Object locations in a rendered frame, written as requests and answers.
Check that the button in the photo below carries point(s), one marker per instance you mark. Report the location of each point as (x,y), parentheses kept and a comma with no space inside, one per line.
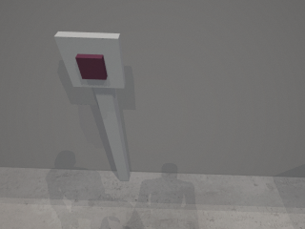
(91,66)

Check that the panel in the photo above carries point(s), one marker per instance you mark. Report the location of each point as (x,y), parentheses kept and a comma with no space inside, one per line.
(72,43)

